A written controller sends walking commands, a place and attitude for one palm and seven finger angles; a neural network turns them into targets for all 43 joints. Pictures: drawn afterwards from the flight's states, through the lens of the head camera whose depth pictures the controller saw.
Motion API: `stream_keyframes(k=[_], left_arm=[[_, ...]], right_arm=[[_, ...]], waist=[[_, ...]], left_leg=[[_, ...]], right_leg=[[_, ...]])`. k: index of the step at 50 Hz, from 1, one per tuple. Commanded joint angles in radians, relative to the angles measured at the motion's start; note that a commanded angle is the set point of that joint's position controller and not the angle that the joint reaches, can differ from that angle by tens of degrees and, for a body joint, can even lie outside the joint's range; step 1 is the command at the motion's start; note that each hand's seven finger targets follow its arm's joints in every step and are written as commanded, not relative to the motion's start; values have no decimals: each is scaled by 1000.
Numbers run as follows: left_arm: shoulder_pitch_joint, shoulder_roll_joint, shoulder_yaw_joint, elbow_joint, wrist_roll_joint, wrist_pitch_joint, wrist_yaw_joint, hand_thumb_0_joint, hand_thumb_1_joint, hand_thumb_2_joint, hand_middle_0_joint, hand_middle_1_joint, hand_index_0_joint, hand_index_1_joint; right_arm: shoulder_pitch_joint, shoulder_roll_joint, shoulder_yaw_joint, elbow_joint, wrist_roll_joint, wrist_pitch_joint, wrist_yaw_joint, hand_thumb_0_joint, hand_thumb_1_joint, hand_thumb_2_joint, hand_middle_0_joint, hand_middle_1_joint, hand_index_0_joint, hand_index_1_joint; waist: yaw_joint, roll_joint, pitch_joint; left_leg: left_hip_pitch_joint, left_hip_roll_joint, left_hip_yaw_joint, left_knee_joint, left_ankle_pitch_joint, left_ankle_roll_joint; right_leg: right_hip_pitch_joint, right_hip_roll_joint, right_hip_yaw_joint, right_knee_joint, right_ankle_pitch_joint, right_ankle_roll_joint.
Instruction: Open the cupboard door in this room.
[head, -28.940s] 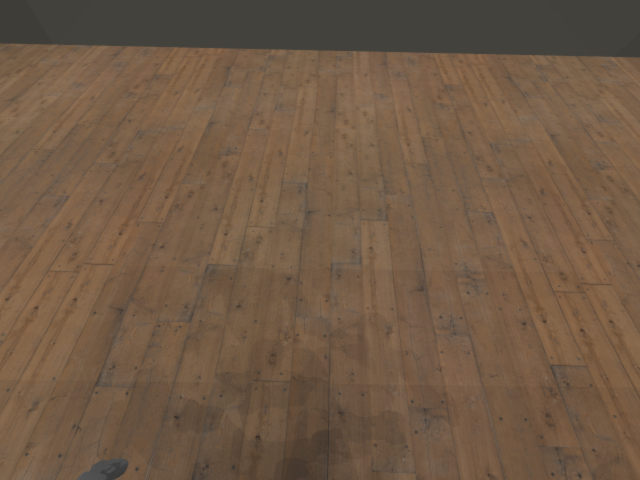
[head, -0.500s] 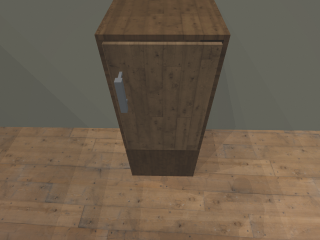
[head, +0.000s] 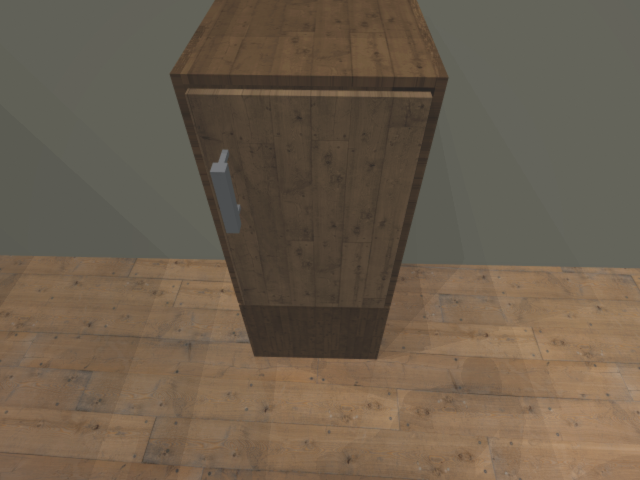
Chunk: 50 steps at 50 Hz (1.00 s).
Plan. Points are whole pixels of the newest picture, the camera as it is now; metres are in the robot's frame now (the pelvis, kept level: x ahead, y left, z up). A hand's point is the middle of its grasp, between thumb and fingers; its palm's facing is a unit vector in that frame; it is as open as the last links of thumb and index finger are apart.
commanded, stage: look again from close up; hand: left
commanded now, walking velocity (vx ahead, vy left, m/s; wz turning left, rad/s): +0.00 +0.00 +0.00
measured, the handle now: (229, 192) +0.56 +0.20 +0.02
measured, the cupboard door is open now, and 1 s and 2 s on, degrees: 0 0 0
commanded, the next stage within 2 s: raise the hand with hooked fingers in 0.10 s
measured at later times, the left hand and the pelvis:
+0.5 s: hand (189, 424) +0.19 +0.17 -0.01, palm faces +0.05 -1.00 -0.05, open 8.0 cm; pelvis -0.03 -0.02 -0.05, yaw +1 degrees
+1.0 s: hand (150, 425) +0.19 +0.22 -0.02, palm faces +0.02 -1.00 -0.06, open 10.9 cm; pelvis -0.05 -0.01 -0.07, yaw +2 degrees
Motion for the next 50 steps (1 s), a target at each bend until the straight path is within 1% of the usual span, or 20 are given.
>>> stream_keyframes(k=[1, 9, 10, 11, 12, 13, 14, 15, 16, 17, 19, 20, 23, 26, 28, 31, 36, 43, 48, 50], left_arm=[[53, 112, 17, -32, -5, -10, 6, 0, 900, 900, -200, -300, -200, -300], [44, 124, 21, -40, -4, -11, 4, 0, 900, 900, -200, -300, -200, -300], [144, 129, 22, 6, 0, -23, 46, 0, 900, 900, -200, -300, -200, -300], [-620, 348, 150, -1553, -206, -248, 36, 0, 877, 890, -202, -315, -202, -315], [-123, 302, 169, -1265, -115, -200, 80, 0, 853, 880, -203, -330, -203, -330], [131, 56, 41, -1114, -162, -73, 100, 0, 830, 870, -205, -345, -205, -345], [90, -4, 35, -1081, -179, -74, 78, 0, 807, 860, -207, -360, -207, -360], [2, 63, 91, -1110, -184, -127, 55, 0, 783, 850, -208, -375, -208, -375], [46, 99, 159, -1053, -186, -193, 20, 0, 760, 840, -210, -390, -210, -390], [163, 48, 157, -953, -200, -259, -30, 0, 737, 830, -212, -405, -212, -405], [308, 22, 189, -846, -230, -404, -153, 0, 690, 810, -215, -435, -215, -435], [320, 27, 208, -847, -251, -490, -220, 0, 667, 800, -217, -450, -217, -450], [286, 131, 286, -858, -293, -674, -421, 0, 597, 770, -222, -495, -222, -495], [164, 185, 327, -996, -371, -596, -479, 0, 527, 740, -227, -540, -227, -540], [42, 218, 338, -1154, -397, -554, -460, 0, 480, 720, -230, -570, -230, -570], [-63, 218, 309, -1336, -356, -548, -398, 0, 410, 690, -235, -615, -235, -615], [-95, 217, 262, -1328, -323, -517, -393, 0, 293, 640, -243, -690, -243, -690], [0, 289, 381, -1169, -373, -348, -424, 0, 130, 570, -255, -795, -255, -795], [-49, 288, 398, -1167, -384, -376, -390, 0, 13, 520, -263, -870, -263, -870], [-52, 285, 384, -1174, -371, -402, -388, 0, -33, 500, -267, -900, -267, -900]], right_arm=[[62, -94, -17, -19, -1, -10, -8, 0, -900, -900, 200, 300, 200, 300], [48, -101, -15, -22, -1, -8, -7, 0, -900, -900, 200, 300, 200, 300], [-50, -127, -25, -94, 11, -6, 2, 0, -900, -900, 200, 300, 200, 300], [-15, -280, -47, -434, 59, -168, -39, 0, -900, -900, 200, 300, 200, 300], [-78, -196, -34, -378, 37, -249, -77, 0, -900, -900, 200, 300, 200, 300], [-91, -149, -45, -382, 61, -274, -68, 0, -900, -900, 200, 300, 200, 300], [-59, -172, -54, -366, 58, -279, -62, 0, -900, -900, 200, 300, 200, 300], [-79, -205, -72, -427, 45, -290, -53, 0, -900, -900, 200, 300, 200, 300], [-64, -219, -88, -446, 24, -293, -49, 0, -900, -900, 200, 300, 200, 300], [-79, -210, -93, -479, 15, -298, -42, 0, -900, -900, 200, 300, 200, 300], [-103, -199, -100, -547, 16, -302, -12, 0, -900, -900, 200, 300, 200, 300], [-120, -199, -108, -577, 14, -304, 0, 0, -900, -900, 200, 300, 200, 300], [-129, -217, -122, -659, 24, -310, 33, 0, -900, -900, 200, 300, 200, 300], [-169, -229, -114, -779, 51, -286, 15, 0, -900, -900, 200, 300, 200, 300], [-155, -224, -106, -817, 52, -278, -5, 0, -900, -900, 200, 300, 200, 300], [-81, -205, -91, -788, 44, -268, -20, 0, -900, -900, 200, 300, 200, 300], [-60, -212, -69, -729, 41, -269, -40, 0, -900, -900, 200, 300, 200, 300], [-96, -212, -51, -736, 54, -259, -50, 0, -900, -900, 200, 300, 200, 300], [-83, -214, -45, -731, 45, -269, -46, 0, -900, -900, 200, 300, 200, 300], [-63, -220, -45, -728, 45, -277, -42, 0, -900, -900, 200, 300, 200, 300]], waist=[[3, -12, 18], [6, -16, 19], [42, -80, 42], [-75, 136, -476], [23, 264, -473], [-10, 193, -272], [-35, 59, -125], [-55, -15, -31], [-49, -128, -72], [-22, -206, -57], [45, -208, -105], [60, -222, -139], [71, -88, -237], [66, -80, -303], [41, -79, -330], [-5, 64, -369], [-47, 84, -351], [20, 32, -369], [16, -22, -338], [14, 24, -343]], left_leg=[[-42, 101, -86, -83, 215, 26], [-46, 99, -83, -82, 204, 21], [-114, 112, -43, 129, 247, -15], [138, 0, -60, -14, 417, 17], [201, 35, -53, -16, 581, 22], [70, 40, -78, -16, 547, -17], [-20, 34, -79, 17, 452, -10], [-111, 13, -96, 66, 326, -2], [-174, 1, -86, 110, 243, 3], [-261, -5, -79, 160, 172, 2], [-403, -25, -59, 262, 116, -16], [-473, -30, -50, 320, 90, -21], [-607, -43, -38, 475, 55, -23], [-694, -57, -12, 520, -93, -6], [-709, -44, -33, 565, -97, 7], [-634, -14, -57, 573, -35, 17], [-613, 3, -93, 570, -19, 20], [-608, -7, -104, 477, -13, 12], [-600, -7, -108, 436, -24, 10], [-567, -6, -105, 413, -35, 9]], right_leg=[[8, -81, 77, -73, 239, -42], [17, -85, 80, -85, 242, -45], [12, -145, 140, -87, 661, -20], [128, -47, 60, 5, 582, -43], [86, 9, 32, 55, 372, -56], [-38, 15, -44, 44, 176, -38], [-107, 18, -59, 21, 188, -26], [-180, 20, -65, 22, 183, -20], [-227, 24, -74, 46, 140, -13], [-284, 28, -75, 89, 89, -9], [-327, 25, -55, 211, 60, -21], [-345, 24, -35, 269, 56, -23], [-384, 1, 57, 391, 59, -40], [-407, -9, 129, 350, -218, -23], [-427, -5, 167, 343, -265, -13], [-455, 17, 126, 379, -148, -20], [-511, 43, 61, 412, -83, -24], [-394, 42, 38, 350, -124, -22], [-395, 42, 18, 336, -148, -18], [-412, 42, 5, 337, -152, -20]])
